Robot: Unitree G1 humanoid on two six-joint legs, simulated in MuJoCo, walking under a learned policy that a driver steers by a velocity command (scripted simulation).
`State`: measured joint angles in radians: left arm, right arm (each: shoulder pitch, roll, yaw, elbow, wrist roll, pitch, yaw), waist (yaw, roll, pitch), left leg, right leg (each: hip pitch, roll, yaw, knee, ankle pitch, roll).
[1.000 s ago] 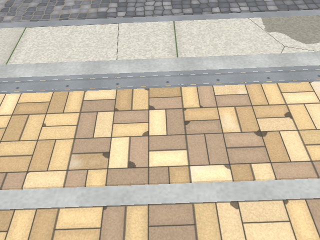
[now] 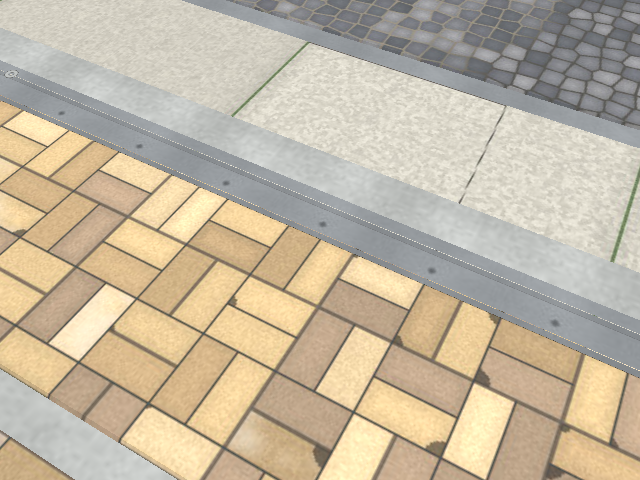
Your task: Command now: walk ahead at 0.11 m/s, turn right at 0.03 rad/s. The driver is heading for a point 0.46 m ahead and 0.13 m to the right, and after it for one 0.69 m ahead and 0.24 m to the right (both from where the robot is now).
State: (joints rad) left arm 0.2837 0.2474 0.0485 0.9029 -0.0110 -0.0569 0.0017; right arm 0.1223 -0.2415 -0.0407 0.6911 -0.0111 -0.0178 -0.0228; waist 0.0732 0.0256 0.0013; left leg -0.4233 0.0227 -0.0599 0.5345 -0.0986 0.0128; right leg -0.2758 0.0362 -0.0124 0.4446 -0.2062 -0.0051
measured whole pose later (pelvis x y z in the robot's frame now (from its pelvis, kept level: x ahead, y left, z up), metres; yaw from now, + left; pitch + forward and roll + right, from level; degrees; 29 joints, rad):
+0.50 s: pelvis +0.02 -0.03 +0.00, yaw -14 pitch +2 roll +3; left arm 0.22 0.28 0.07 0.74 0.00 0.01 0.03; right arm 0.09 -0.29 -0.10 0.73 -0.01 0.03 -0.07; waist 0.03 0.02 0.03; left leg -0.57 -0.02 -0.04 1.14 -0.41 -0.07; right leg -0.32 0.04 0.04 0.51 -0.22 -0.07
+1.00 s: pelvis +0.11 -0.04 +0.01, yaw -27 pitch +2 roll +0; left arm 0.23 0.29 0.07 0.68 -0.01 -0.04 0.00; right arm 0.35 -0.24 -0.07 0.79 0.00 -0.09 -0.01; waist -0.03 -0.05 -0.04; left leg -0.13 -0.02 -0.03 0.36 -0.26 0.02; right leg -0.59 0.00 0.06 1.01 -0.28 -0.01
